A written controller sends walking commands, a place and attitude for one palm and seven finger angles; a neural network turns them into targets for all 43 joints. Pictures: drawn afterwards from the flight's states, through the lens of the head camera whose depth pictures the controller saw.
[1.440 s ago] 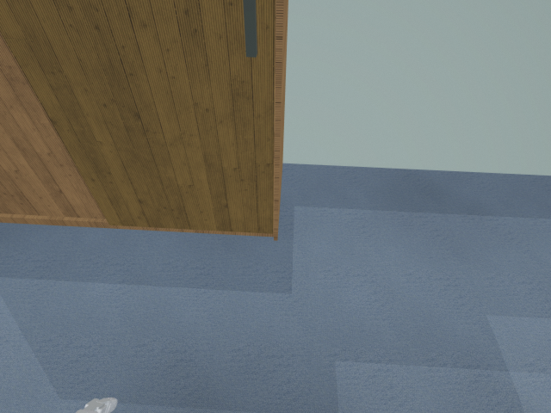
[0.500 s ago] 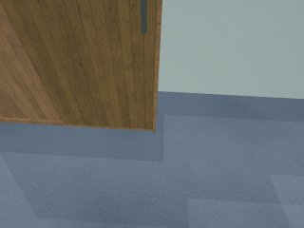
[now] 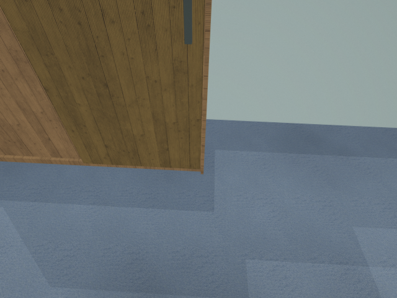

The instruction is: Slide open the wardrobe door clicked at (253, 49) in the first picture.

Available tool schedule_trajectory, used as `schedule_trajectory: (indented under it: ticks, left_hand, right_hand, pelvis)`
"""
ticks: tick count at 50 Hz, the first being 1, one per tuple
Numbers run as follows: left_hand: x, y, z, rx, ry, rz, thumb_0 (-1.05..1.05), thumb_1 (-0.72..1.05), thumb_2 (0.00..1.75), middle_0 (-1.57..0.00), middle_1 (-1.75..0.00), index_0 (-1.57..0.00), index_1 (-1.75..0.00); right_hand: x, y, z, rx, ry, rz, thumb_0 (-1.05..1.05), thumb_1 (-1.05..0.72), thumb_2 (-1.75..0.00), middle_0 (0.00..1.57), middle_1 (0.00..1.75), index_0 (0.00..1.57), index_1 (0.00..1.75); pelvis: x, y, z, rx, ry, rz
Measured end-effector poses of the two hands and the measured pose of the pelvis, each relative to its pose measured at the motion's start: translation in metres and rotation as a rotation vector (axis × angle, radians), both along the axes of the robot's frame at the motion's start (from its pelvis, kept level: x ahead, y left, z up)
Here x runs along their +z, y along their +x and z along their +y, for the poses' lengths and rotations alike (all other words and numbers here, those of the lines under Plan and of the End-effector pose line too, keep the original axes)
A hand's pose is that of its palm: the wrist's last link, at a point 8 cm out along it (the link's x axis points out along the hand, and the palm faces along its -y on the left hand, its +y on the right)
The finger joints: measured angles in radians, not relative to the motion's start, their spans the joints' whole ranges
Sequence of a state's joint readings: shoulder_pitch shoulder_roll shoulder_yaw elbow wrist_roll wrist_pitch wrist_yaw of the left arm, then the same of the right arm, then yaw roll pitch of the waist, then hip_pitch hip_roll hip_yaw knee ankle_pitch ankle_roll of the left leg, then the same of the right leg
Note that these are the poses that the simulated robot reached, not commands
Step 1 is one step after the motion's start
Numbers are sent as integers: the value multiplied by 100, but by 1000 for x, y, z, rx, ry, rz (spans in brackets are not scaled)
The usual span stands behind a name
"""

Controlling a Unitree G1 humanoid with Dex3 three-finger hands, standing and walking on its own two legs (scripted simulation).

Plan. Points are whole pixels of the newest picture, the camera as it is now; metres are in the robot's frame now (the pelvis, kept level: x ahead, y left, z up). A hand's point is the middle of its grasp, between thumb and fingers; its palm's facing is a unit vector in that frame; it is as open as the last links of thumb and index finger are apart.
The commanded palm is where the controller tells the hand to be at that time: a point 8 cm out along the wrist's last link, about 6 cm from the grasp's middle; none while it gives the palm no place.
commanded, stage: walk to a spot facing it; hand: right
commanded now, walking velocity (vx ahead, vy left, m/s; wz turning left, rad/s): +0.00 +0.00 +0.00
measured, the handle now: (188, 11) +0.95 +0.09 +0.19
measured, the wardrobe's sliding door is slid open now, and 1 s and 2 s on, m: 0.00 0.00 0.00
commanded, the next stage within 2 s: turn to face it in 1.82 s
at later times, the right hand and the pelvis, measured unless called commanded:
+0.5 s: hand out of the picture +0.06 -0.19 -0.18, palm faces -0.14 +0.95 -0.26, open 7.4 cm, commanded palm none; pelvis -0.02 +0.02 -0.03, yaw +11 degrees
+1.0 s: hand out of the picture +0.10 -0.21 -0.18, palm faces -0.35 +0.91 -0.22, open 7.4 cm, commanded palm none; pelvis -0.04 -0.03 -0.01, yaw +25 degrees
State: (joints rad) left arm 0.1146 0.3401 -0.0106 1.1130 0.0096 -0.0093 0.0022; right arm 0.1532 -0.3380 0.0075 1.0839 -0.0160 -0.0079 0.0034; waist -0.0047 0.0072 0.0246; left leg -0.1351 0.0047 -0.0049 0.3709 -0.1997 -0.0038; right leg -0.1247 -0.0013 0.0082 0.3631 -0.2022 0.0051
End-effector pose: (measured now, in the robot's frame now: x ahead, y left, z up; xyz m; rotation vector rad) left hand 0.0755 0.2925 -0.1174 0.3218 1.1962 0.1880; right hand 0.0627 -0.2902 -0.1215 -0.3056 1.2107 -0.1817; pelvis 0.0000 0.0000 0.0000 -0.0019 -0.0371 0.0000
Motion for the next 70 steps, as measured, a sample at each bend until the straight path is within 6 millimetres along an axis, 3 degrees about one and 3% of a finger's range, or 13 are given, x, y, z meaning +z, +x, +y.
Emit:
schedule_trajectory:
  ticks: [14, 21, 27, 36, 42, 47, 52, 56, 60, 63, 66, 70]
  left_hand:
    - [-7, -10, -7, 53, -13, -18, 1, 90, 90, -20, -30, -21, -30]
    - [-27, -45, -22, 148, -75, -16, 1, 90, 90, -20, -30, -21, -30]
    - [-54, -77, -17, 230, -128, 14, 1, 90, 90, -20, -30, -21, -30]
    - [-28, -97, -13, 311, -114, -8, 1, 90, 90, -20, -30, -21, -30]
    - [-15, -104, -18, 365, -71, -63, 1, 90, 90, -20, -30, -20, -30]
    - [-6, -115, -36, 410, -18, -119, 1, 90, 90, -20, -30, -20, -30]
    - [5, -151, -65, 471, 0, -94, 1, 90, 90, -20, -30, -21, -30]
    - [6, -182, -85, 545, -11, -56, 1, 90, 90, -20, -30, -21, -30]
    - [1, -218, -107, 644, -43, -3, 1, 90, 90, -20, -30, -21, -30]
    - [-4, -249, -124, 729, -78, 64, 1, 90, 90, -20, -30, -21, -30]
    - [-9, -280, -141, 818, -121, 143, 1, 90, 90, -20, -30, -21, -30]
    - [-18, -315, -156, 930, -189, 246, 1, 90, 90, -20, -30, -21, -30]
  right_hand:
    - [-7, -3, 7, 15, 3, 38, 0, -90, -90, 20, 29, 20, 30]
    - [-24, -4, 35, 76, 53, 73, 0, -90, -90, 20, 29, 20, 30]
    - [-30, -5, 66, 120, 62, 50, 0, -90, -90, 20, 29, 20, 30]
    - [-16, -11, 83, 169, 91, 80, 0, -90, -90, 20, 30, 20, 30]
    - [-18, 5, 67, 228, 93, 71, 0, -90, -90, 20, 30, 20, 30]
    - [-29, 29, 43, 287, 97, 52, 0, -90, -90, 20, 30, 20, 30]
    - [-27, 59, 31, 363, 107, 36, 0, -90, -90, 20, 29, 20, 30]
    - [-20, 81, 35, 432, 119, 26, 0, -91, -90, 19, 29, 20, 30]
    - [-17, 103, 57, 509, 129, 34, 1, -91, -90, 19, 29, 20, 30]
    - [-17, 122, 88, 580, 142, 38, 1, -91, -90, 19, 29, 19, 30]
    - [-17, 143, 131, 663, 158, 30, 1, -91, -90, 19, 29, 19, 30]
    - [-16, 173, 204, 786, 181, -10, 1, -91, -90, 19, 29, 19, 30]
  pelvis:
    - [-4, -4, 0, 58, -2, 7]
    - [-17, -15, 5, 136, -27, 11]
    - [-30, -24, 19, 194, -21, 2]
    - [-9, -34, 17, 274, -32, 35]
    - [-8, -39, 1, 347, -29, 52]
    - [-14, -42, -24, 406, -8, 68]
    - [-8, -43, -39, 468, 6, 48]
    - [-3, -36, -41, 526, 20, 42]
    - [-1, -29, -37, 582, 21, 42]
    - [-1, -24, -28, 626, 15, 42]
    - [-4, -20, -15, 671, 8, 44]
    - [-11, -14, 12, 732, -2, 47]
